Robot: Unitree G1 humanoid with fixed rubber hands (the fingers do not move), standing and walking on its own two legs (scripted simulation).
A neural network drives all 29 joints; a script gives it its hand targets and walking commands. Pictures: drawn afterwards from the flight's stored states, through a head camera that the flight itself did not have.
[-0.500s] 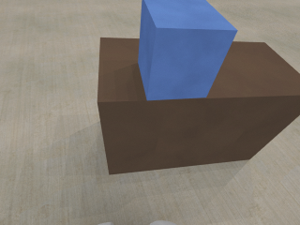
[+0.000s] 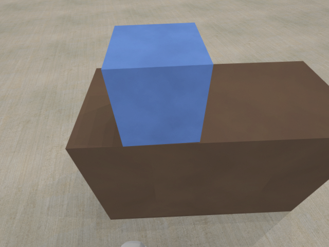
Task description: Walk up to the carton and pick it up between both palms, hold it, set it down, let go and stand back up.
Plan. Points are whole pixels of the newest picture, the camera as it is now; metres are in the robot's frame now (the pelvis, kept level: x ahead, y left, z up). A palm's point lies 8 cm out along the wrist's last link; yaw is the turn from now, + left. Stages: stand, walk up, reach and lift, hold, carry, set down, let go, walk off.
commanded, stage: walk up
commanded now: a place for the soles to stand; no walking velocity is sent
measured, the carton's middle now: (158, 85) +0.59 +0.07 +0.09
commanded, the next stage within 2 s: none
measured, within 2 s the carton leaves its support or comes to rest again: neither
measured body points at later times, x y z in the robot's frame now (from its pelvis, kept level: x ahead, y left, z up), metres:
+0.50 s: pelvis +0.06 -0.04 +0.00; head +0.09 -0.02 +0.44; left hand +0.15 +0.21 -0.14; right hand +0.20 -0.28 -0.12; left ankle +0.12 +0.06 -0.73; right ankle +0.04 -0.16 -0.71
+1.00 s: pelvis +0.00 -0.02 +0.00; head +0.00 +0.01 +0.45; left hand +0.03 +0.25 -0.14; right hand +0.12 -0.24 -0.12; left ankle +0.02 +0.11 -0.73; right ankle +0.03 -0.16 -0.72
